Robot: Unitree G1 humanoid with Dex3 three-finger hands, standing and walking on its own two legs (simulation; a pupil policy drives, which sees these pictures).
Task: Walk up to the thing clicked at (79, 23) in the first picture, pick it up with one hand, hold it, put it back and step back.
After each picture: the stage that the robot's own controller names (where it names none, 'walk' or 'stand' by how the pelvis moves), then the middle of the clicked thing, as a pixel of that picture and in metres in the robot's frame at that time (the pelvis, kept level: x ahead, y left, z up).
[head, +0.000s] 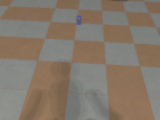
stand; (78, 20) +1.88 -0.01 -0.72
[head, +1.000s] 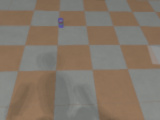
walk; (60, 23) +1.74 +0.11 -0.71
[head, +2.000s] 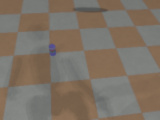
walk; (52, 50) +1.18 +0.18 -0.71
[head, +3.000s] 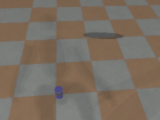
walk; (59, 92) +0.72 +0.15 -0.71
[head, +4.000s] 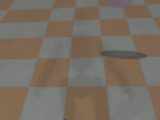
walk; out of the picture +0.46 +0.18 -0.70
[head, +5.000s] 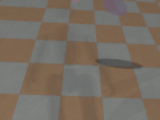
stand; out of the picture +0.35 +0.12 -0.72
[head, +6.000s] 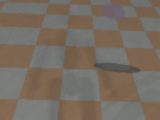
stand; out of the picture +0.35 +0.14 -0.73
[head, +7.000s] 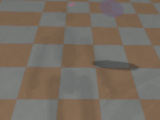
stand; out of the picture +0.34 +0.15 -0.73
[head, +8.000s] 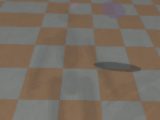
stand; out of the picture +0.34 +0.15 -0.73
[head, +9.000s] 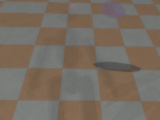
stand; out of the picture +0.33 +0.15 -0.73
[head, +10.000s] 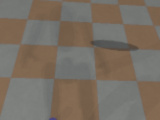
go down; out of the picture +0.36 +0.15 -0.69
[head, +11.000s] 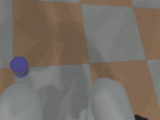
go down; (20, 67) +0.42 +0.19 -0.29
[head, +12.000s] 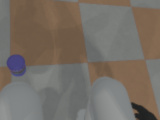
close in; (17, 66) +0.43 +0.20 -0.28
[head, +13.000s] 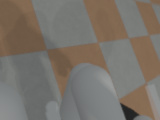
close; out of the picture +0.41 +0.24 -0.22
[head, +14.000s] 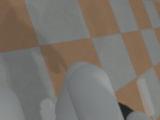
close; out of the picture +0.40 +0.24 -0.22
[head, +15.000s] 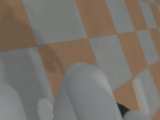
lift; out of the picture +0.37 +0.23 -0.23
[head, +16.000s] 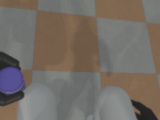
lift; (12, 84) +0.31 +0.23 -0.07
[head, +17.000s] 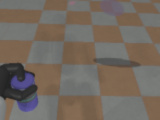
hold; (25, 92) +0.33 +0.18 +0.04
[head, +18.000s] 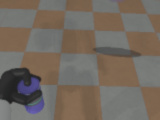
hold; (32, 96) +0.32 +0.17 -0.01
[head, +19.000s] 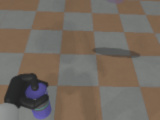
crouch; (39, 101) +0.31 +0.14 -0.03
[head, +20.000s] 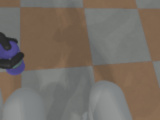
lower; (11, 59) +0.43 +0.19 -0.12
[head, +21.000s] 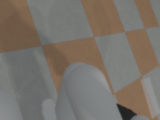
lower; out of the picture +0.40 +0.26 -0.23
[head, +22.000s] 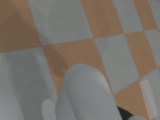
lower; out of the picture +0.40 +0.27 -0.23
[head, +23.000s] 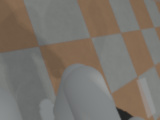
lower; out of the picture +0.40 +0.27 -0.23
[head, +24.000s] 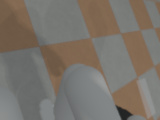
lower; out of the picture +0.40 +0.27 -0.23
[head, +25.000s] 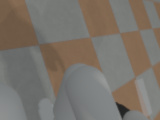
open; out of the picture +0.39 +0.26 -0.23
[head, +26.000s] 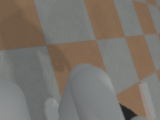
stand; out of the picture +0.38 +0.25 -0.23
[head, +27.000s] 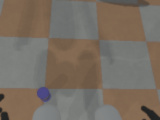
walk; (44, 94) +0.39 +0.18 -0.49
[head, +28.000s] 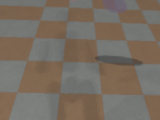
stand; out of the picture +0.34 +0.15 -0.66
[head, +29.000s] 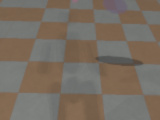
stand; out of the picture +0.34 +0.16 -0.67
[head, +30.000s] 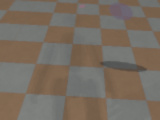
stand; out of the picture +0.36 +0.14 -0.72
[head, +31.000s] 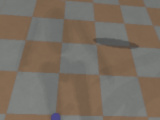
walk; (55, 119) +0.40 +0.11 -0.70
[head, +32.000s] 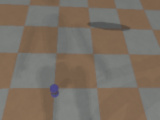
walk; (54, 90) +0.61 +0.17 -0.71
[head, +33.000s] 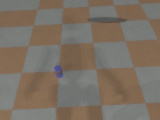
walk; (58, 71) +0.90 +0.26 -0.70
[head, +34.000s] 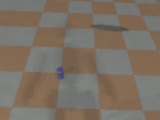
stand; (60, 73) +0.93 +0.19 -0.71
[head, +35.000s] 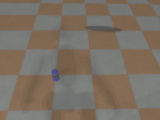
stand; (55, 75) +0.94 +0.22 -0.72
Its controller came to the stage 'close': yes
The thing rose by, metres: 0.71
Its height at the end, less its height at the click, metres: +0.00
